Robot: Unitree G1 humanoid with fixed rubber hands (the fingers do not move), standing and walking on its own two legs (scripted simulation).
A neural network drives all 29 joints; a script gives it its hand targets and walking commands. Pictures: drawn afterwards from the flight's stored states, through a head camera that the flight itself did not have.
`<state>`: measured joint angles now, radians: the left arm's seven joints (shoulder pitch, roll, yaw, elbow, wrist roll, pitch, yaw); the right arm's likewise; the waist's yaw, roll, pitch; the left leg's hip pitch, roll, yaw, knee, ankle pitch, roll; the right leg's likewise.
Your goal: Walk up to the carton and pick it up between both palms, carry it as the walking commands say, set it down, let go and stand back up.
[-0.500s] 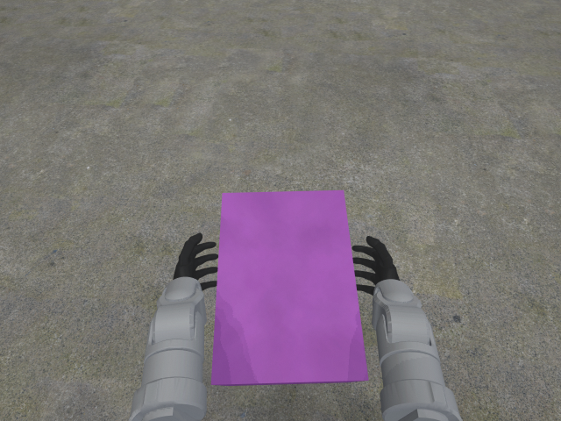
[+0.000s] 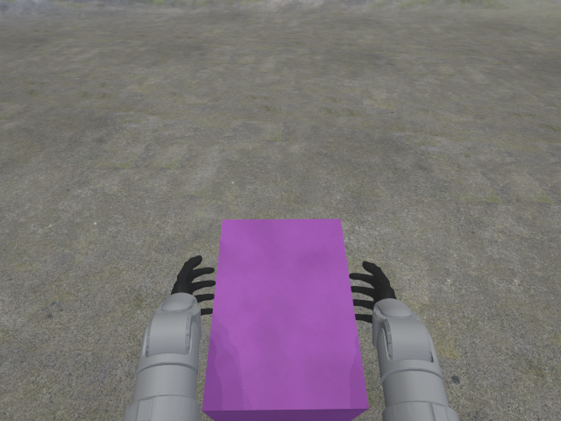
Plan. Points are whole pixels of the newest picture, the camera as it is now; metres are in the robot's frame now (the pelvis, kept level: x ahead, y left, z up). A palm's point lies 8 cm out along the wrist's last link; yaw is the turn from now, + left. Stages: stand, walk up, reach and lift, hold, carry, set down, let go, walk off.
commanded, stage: reach and lift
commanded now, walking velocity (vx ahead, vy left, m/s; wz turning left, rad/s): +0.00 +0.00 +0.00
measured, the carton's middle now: (282, 318) +0.33 +0.04 -0.03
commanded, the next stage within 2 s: hold in 1.36 s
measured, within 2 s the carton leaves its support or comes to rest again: neither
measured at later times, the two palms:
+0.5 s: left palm (199, 302) +0.29 +0.16 +0.05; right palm (402, 319) +0.29 -0.14 +0.05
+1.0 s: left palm (199, 300) +0.30 +0.16 +0.05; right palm (402, 323) +0.29 -0.14 +0.05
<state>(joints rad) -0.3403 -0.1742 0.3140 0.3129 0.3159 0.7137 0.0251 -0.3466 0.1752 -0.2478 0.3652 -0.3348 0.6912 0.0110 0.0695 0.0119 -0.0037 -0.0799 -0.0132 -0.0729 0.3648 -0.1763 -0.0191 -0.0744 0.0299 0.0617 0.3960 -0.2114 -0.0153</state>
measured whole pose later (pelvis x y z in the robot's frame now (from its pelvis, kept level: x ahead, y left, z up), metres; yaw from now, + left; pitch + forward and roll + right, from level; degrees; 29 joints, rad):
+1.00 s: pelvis +0.00 +0.02 +0.00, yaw +0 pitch -7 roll +0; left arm -0.30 -0.16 0.22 0.27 0.29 0.76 0.02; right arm -0.28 0.16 -0.22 0.24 -0.31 0.77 0.02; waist -0.01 0.00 0.01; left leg -0.05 -0.03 -0.06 0.35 -0.18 0.00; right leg -0.03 0.02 0.08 0.35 -0.20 0.01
